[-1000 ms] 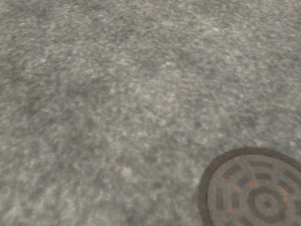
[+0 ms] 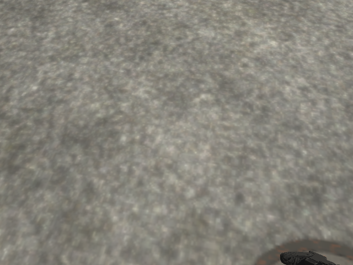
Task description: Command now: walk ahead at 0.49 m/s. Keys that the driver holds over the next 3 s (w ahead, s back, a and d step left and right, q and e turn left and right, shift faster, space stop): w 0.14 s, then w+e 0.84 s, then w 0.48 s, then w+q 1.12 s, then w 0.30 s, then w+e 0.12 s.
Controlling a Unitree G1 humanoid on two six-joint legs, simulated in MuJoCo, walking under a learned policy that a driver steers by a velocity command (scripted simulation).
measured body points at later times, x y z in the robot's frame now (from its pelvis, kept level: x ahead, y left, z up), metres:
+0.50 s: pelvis +0.27 -0.01 +0.01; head +0.30 -0.01 +0.46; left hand +0.47 +0.18 -0.11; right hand +0.17 -0.23 -0.13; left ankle +0.15 +0.06 -0.72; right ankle +0.43 -0.14 -0.69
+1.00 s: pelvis +0.54 -0.08 +0.02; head +0.57 -0.11 +0.47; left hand +0.60 +0.19 -0.11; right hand +0.65 -0.38 -0.08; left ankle +0.76 +0.00 -0.67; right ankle +0.42 -0.10 -0.72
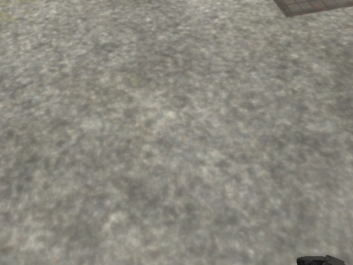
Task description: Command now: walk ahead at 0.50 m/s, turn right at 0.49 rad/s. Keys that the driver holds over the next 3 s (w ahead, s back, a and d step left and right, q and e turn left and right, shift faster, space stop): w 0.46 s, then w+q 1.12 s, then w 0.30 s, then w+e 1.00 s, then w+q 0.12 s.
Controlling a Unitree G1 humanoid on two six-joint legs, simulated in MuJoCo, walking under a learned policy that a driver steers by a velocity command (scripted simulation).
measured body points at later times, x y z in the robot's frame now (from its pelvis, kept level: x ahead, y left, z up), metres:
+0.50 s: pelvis +0.27 +0.04 +0.00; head +0.29 +0.04 +0.45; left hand +0.46 +0.25 -0.11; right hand +0.20 -0.21 -0.13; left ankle +0.21 +0.12 -0.74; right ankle +0.39 -0.12 -0.69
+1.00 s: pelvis +0.51 -0.02 +0.00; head +0.53 -0.02 +0.45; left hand +0.46 +0.24 -0.13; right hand +0.67 -0.25 -0.12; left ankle +0.61 +0.14 -0.67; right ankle +0.45 -0.10 -0.74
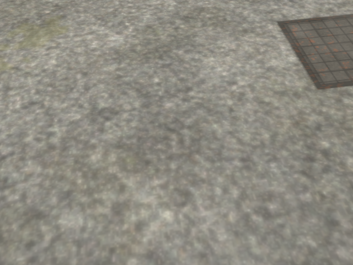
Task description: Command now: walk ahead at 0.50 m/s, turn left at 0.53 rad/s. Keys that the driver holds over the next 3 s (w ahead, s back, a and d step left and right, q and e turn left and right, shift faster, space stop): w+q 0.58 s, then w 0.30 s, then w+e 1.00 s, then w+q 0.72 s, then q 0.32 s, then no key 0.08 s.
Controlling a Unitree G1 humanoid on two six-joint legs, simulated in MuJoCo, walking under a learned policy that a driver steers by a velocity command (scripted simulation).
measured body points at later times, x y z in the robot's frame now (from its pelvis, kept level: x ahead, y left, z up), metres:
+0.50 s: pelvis +0.25 +0.07 +0.00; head +0.28 +0.10 +0.45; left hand +0.33 +0.36 -0.12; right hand +0.35 -0.19 -0.12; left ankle +0.21 +0.10 -0.75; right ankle +0.41 -0.08 -0.67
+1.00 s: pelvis +0.53 +0.11 +0.00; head +0.56 +0.11 +0.45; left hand +0.44 +0.37 -0.12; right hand +0.75 -0.07 -0.13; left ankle +0.49 +0.25 -0.68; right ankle +0.57 +0.04 -0.75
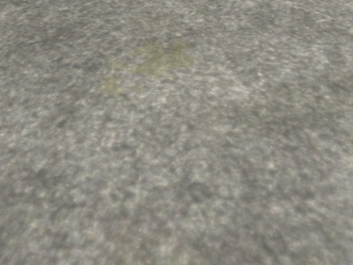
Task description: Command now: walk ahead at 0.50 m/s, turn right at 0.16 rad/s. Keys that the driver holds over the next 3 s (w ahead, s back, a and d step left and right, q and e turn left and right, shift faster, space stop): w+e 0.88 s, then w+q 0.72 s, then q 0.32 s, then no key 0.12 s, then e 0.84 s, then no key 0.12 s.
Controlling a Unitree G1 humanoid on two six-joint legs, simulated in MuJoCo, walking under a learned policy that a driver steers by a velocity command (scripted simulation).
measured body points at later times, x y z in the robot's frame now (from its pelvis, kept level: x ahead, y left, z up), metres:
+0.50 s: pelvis +0.24 +0.03 +0.00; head +0.27 +0.05 +0.45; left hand +0.41 +0.28 -0.13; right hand +0.23 -0.25 -0.11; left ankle +0.25 +0.12 -0.75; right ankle +0.24 -0.11 -0.66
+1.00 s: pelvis +0.46 -0.11 -0.01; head +0.49 -0.13 +0.44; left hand +0.67 +0.08 -0.13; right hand +0.42 -0.39 -0.13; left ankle +0.56 +0.02 -0.67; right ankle +0.45 -0.15 -0.75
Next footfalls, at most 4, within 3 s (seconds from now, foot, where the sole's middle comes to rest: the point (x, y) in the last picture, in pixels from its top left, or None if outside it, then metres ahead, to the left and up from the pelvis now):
0.26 left None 0.29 0.12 -0.78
0.78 right None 0.48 -0.17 -0.78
1.36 left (239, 187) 0.82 -0.19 -0.78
1.84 right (281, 144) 1.06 -0.40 -0.78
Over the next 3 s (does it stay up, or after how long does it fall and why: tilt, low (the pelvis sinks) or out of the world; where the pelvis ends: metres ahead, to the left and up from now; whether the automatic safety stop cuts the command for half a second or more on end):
stays up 0.91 -0.30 -0.01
